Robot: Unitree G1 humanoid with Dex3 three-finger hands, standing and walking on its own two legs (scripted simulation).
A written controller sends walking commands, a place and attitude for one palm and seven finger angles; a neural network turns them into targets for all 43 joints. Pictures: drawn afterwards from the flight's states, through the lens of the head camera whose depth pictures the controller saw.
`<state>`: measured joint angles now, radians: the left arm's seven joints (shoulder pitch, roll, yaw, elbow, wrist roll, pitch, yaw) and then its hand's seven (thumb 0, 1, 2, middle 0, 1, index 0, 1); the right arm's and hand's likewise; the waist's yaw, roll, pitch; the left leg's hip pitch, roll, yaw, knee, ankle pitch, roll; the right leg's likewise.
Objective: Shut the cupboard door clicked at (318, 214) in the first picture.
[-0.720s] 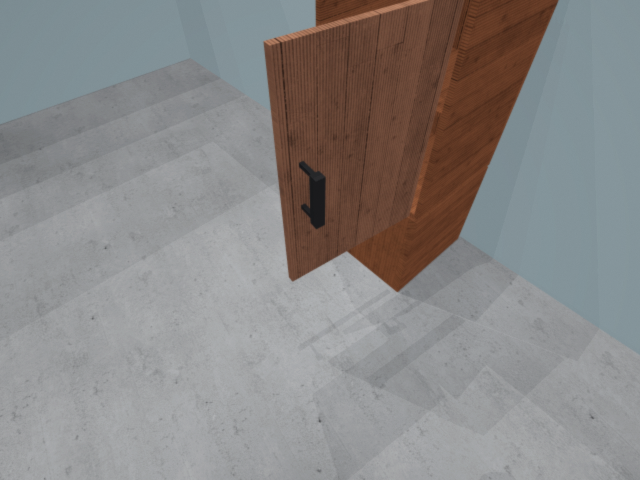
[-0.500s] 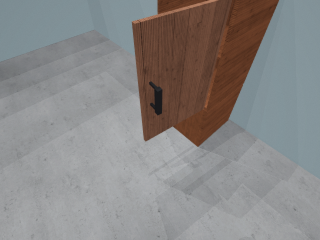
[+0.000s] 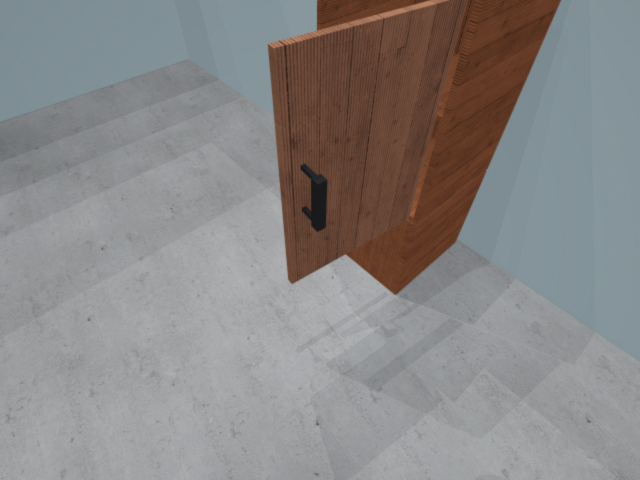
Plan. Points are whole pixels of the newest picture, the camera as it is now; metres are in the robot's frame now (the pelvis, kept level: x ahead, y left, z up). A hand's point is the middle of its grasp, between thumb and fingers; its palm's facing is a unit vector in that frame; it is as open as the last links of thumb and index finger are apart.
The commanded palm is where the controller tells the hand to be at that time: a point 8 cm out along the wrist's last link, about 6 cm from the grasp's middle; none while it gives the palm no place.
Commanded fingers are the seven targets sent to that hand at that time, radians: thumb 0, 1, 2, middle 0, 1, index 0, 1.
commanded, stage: look at it before walking up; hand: left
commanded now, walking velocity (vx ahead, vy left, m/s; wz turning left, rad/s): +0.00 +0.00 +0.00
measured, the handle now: (312, 197) +0.62 +0.05 -0.05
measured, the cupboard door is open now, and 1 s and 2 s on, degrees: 82 82 82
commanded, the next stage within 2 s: walk to a spot facing it in 0.12 s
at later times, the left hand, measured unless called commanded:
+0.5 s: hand out of the picture +0.04 +0.21 -0.18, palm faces -0.10 -0.96 -0.26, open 7.4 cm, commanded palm none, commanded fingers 0.00 0.90 0.90 -0.20 -0.30 -0.20 -0.30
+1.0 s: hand out of the picture +0.08 +0.19 -0.19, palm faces -0.31 -0.92 -0.23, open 7.4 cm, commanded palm none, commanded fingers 0.00 0.90 0.90 -0.20 -0.30 -0.20 -0.30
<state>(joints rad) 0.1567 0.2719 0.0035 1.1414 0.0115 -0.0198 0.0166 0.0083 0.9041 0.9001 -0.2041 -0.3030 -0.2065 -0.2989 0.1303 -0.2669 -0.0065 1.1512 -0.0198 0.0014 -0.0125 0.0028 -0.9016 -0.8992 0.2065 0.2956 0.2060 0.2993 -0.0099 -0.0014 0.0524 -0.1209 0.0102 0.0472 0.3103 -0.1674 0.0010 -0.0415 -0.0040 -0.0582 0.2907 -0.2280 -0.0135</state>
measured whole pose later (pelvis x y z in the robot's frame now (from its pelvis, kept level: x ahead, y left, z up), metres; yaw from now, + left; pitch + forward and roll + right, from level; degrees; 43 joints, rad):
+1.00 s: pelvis -0.03 +0.01 -0.02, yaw -23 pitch +2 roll +0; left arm 0.23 0.23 0.08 0.94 0.02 0.05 0.01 0.01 0.90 0.90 -0.21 -0.30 -0.21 -0.30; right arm 0.07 -0.21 -0.05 0.91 0.00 0.02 -0.04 0.00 -0.90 -0.90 0.20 0.30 0.20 0.30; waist 0.03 -0.04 0.09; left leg -0.28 0.02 -0.02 0.56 -0.34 -0.03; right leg -0.33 0.10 0.19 0.53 -0.22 -0.01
